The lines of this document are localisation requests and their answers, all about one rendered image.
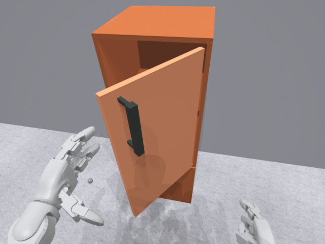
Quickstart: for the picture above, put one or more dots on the cupboard door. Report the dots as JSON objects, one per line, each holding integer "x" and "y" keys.
{"x": 168, "y": 98}

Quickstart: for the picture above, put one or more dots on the handle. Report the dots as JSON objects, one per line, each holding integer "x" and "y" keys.
{"x": 134, "y": 125}

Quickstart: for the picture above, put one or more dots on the right robot hand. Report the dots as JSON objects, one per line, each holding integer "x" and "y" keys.
{"x": 260, "y": 231}

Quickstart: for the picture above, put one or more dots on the left robot hand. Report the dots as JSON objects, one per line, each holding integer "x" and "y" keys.
{"x": 61, "y": 170}

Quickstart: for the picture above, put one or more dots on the left robot forearm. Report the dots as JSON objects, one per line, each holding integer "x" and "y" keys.
{"x": 36, "y": 225}

